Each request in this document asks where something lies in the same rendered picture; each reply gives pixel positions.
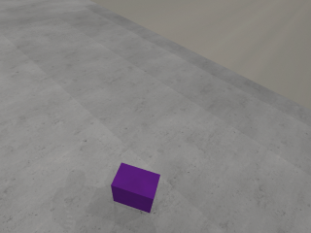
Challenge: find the carton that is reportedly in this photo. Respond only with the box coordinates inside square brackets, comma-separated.
[111, 163, 160, 213]

